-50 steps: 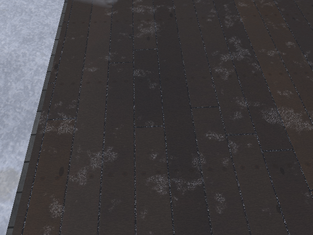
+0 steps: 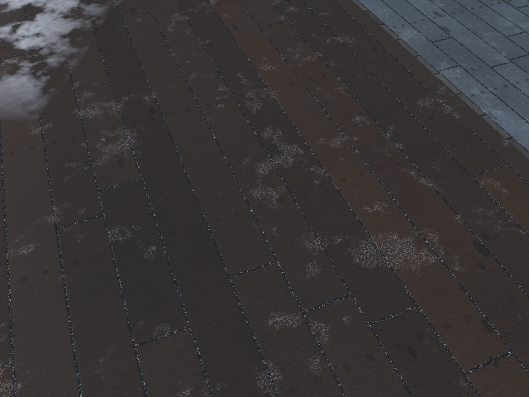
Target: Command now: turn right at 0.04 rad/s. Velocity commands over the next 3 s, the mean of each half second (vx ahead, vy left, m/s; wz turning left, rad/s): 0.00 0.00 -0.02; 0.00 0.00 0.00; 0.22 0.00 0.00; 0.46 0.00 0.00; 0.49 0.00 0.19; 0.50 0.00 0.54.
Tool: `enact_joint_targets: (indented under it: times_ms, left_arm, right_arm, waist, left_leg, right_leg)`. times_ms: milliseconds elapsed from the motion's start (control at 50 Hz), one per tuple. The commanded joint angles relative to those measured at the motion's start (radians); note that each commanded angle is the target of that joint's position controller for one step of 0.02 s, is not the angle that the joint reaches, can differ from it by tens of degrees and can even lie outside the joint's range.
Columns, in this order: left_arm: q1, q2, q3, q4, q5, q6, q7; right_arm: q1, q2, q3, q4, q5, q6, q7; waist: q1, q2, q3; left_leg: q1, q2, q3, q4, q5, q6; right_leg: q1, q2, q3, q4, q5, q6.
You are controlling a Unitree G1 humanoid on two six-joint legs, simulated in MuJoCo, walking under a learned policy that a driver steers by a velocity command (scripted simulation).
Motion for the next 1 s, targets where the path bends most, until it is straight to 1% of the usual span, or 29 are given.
enact_joint_targets:
  times_ms: [20,120,280,480,660,1000]
  left_arm:
    - [0.012,0.128,0.029,-0.038,-0.004,-0.016,0.006]
    - [0.025,0.118,0.028,-0.009,-0.008,-0.017,0.006]
    - [0.039,0.107,0.025,0.048,-0.010,-0.015,0.007]
    - [0.060,0.101,0.018,0.117,-0.010,-0.014,0.012]
    - [0.084,0.089,0.008,0.168,-0.010,-0.015,0.015]
    - [0.133,0.064,-0.006,0.225,-0.012,-0.014,0.016]
  right_arm:
    - [-0.020,-0.097,-0.024,-0.031,0.004,-0.011,-0.005]
    - [-0.015,-0.100,-0.028,0.012,0.010,-0.004,-0.012]
    - [-0.018,-0.102,-0.031,0.072,0.014,0.010,-0.024]
    - [-0.024,-0.093,-0.030,0.133,0.016,0.020,-0.031]
    - [-0.014,-0.081,-0.026,0.174,0.016,0.024,-0.033]
    - [0.028,-0.060,-0.014,0.214,0.017,0.025,-0.036]
  waist:
    - [0.008,-0.041,0.002]
    - [0.011,-0.014,-0.018]
    - [0.012,-0.015,-0.017]
    - [0.013,-0.018,0.007]
    - [0.014,-0.014,0.025]
    - [0.017,-0.012,0.044]
  left_leg:
    - [0.100,0.029,-0.028,-0.034,0.108,0.020]
    - [0.129,0.034,-0.032,-0.022,0.176,0.021]
    - [0.148,0.035,-0.032,-0.017,0.203,0.024]
    - [0.151,0.029,-0.028,-0.033,0.176,0.025]
    - [0.146,0.024,-0.025,-0.048,0.144,0.023]
    - [0.129,0.017,-0.023,-0.060,0.110,0.024]
  right_leg:
    - [-0.107,-0.071,0.075,-0.147,0.094,-0.042]
    - [-0.078,-0.057,0.056,-0.129,0.183,-0.039]
    - [-0.056,-0.043,0.034,-0.128,0.243,-0.034]
    - [-0.059,-0.034,0.019,-0.149,0.206,-0.027]
    - [-0.066,-0.028,0.010,-0.166,0.160,-0.024]
    - [-0.075,-0.021,-0.003,-0.179,0.121,-0.022]
Next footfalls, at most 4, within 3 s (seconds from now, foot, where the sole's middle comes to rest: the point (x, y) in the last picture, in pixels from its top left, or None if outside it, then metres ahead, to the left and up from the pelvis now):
1.82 right None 0.48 -0.09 -0.77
2.38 left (221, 306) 0.79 0.15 -0.77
2.90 right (264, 217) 1.11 0.02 -0.77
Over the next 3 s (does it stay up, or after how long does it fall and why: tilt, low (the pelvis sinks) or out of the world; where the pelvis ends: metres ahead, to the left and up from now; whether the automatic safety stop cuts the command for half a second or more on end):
stays up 0.97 0.08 0.00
